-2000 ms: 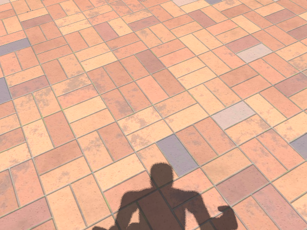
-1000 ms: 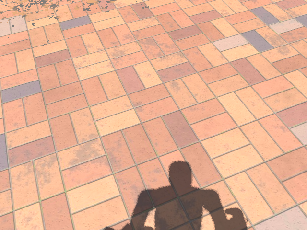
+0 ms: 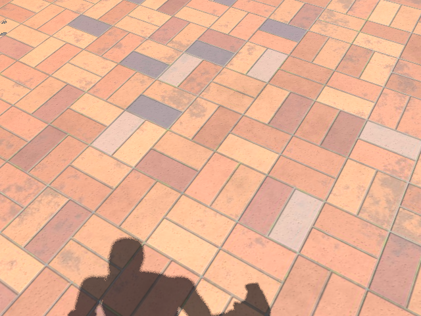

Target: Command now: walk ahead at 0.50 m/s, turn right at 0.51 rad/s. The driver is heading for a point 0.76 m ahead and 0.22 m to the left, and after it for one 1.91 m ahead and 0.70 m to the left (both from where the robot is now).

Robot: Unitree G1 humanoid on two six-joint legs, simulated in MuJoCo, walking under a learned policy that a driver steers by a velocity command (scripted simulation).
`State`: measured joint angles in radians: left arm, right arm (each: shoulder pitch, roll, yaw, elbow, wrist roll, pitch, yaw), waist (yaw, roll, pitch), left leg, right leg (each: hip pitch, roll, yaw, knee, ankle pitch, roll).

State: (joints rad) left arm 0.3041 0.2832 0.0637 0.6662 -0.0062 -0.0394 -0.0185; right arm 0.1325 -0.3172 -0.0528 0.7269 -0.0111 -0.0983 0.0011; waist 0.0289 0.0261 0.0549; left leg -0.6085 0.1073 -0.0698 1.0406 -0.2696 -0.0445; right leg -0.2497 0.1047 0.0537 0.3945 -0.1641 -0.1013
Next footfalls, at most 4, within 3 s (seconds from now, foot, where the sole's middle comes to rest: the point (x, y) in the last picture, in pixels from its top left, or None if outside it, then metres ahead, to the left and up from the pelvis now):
0.28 left None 0.34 0.15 -0.78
0.76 right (262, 270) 0.60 -0.09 -0.78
1.26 left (167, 213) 0.80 0.24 -0.78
1.76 right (182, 140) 1.15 0.21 -0.78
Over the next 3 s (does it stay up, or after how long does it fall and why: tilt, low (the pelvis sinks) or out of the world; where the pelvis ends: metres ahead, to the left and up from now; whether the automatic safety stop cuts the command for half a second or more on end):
stays up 1.48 0.61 0.00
